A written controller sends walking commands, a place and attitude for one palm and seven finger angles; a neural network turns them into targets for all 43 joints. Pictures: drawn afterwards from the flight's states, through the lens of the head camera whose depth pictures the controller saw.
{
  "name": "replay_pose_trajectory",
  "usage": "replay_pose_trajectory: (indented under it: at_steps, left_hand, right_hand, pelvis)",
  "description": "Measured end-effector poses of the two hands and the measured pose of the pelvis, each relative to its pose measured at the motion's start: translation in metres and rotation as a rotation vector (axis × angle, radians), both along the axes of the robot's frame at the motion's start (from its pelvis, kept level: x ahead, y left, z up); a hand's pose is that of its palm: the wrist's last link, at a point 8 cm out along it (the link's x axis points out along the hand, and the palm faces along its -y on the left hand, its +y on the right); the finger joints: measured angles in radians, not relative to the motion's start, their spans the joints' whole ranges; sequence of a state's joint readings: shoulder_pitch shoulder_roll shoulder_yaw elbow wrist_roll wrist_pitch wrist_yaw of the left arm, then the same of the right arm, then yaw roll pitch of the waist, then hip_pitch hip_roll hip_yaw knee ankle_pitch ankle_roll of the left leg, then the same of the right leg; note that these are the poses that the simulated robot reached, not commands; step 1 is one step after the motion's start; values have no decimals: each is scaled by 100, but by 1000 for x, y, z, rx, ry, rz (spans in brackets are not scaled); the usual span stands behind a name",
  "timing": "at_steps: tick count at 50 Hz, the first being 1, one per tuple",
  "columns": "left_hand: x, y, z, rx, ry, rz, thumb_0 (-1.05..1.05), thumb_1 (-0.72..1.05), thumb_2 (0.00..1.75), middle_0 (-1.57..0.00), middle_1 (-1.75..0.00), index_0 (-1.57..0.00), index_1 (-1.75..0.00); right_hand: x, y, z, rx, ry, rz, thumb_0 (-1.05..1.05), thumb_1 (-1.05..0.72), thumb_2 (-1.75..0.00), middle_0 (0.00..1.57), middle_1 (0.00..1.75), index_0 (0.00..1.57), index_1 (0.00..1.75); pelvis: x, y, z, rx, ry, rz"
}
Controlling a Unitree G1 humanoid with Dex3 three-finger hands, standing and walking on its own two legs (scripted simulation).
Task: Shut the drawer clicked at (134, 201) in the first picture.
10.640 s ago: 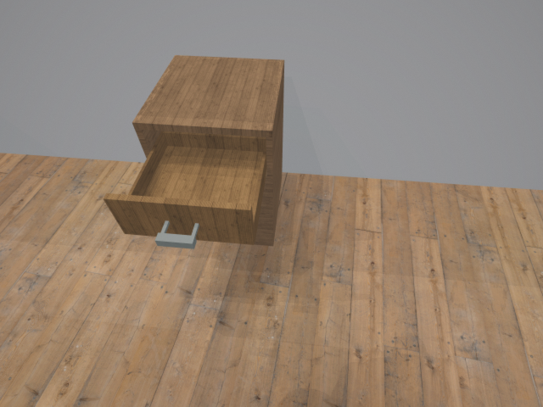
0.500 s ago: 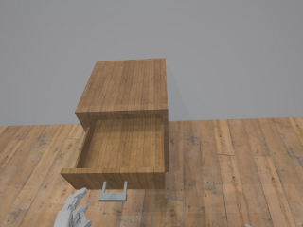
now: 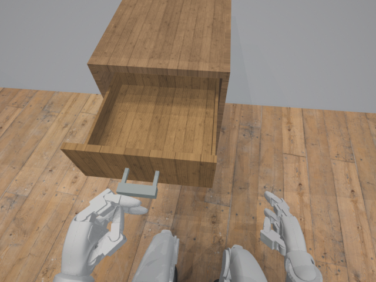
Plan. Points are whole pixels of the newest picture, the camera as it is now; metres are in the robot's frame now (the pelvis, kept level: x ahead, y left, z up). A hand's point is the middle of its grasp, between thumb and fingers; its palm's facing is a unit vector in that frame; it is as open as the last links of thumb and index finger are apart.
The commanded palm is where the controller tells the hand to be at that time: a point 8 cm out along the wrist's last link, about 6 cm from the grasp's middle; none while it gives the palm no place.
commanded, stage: raise the hand and make a fist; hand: left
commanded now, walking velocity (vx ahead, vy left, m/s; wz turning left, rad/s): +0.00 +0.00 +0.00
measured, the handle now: (139, 182) +0.35 +0.18 -0.10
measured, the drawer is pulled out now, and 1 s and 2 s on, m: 0.29 0.29 0.29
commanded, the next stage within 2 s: bring the fist close to the handle in 1.20 s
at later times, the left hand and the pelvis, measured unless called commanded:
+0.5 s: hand (131, 245) +0.19 +0.14 +0.01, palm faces -0.06 -1.00 +0.04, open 3.1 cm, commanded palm +0.15 +0.19 +0.02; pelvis +0.00 +0.03 -0.02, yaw -1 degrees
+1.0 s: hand (118, 244) +0.18 +0.16 +0.02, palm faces +0.04 -1.00 +0.02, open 3.3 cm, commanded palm +0.14 +0.19 +0.01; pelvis +0.01 +0.03 -0.03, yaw -1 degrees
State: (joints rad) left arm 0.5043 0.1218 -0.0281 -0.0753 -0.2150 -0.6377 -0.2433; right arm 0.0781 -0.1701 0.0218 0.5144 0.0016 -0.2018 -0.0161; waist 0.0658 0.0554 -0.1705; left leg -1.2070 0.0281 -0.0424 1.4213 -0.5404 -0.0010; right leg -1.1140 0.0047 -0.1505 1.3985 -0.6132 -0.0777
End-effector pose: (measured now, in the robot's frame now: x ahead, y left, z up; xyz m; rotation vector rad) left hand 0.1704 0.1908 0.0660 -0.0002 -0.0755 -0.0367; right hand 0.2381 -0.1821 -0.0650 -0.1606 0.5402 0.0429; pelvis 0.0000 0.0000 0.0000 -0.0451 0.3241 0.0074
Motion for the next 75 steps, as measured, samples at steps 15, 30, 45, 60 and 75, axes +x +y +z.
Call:
replay_pose_trajectory:
  at_steps: [15, 30, 45, 60, 75]
  left_hand:
    - [-9, 24, -17, 16, 190, 126, 2, 91, 90, -103, -120, -102, -120]
    - [-1, 19, -38, -16, 168, 91, 2, 90, 90, -132, -151, -132, -151]
    - [-15, 12, -61, -24, 254, 60, 2, 90, 90, -140, -159, -139, -160]
    - [-10, -2, -61, -31, 282, -1, 2, 90, 90, -140, -160, -140, -160]
    - [3, -10, -81, -30, 225, -37, 1, 91, 90, -140, -160, -140, -160]
  right_hand:
    - [-72, -41, -13, -104, 219, -190, 2, -91, -90, 20, 30, 20, 30]
    - [-7, 0, -9, -76, 63, -74, 1, -91, -90, 20, 30, 20, 30]
    - [6, 11, -20, -79, 90, -23, 1, -91, -90, 21, 30, 20, 30]
    - [-12, -11, -24, -81, 131, -97, 1, -91, -90, 20, 30, 20, 30]
    - [-8, -20, -34, -97, 105, -83, 1, -91, -90, 20, 30, 20, 30]
  pelvis:
    - [6, 18, 4, -2, 32, -20]
    - [8, 30, -16, -18, 69, -12]
    - [12, 29, -25, -20, 97, -5]
    - [13, 23, -24, -9, 100, -13]
    - [11, 16, -36, -10, 120, -17]
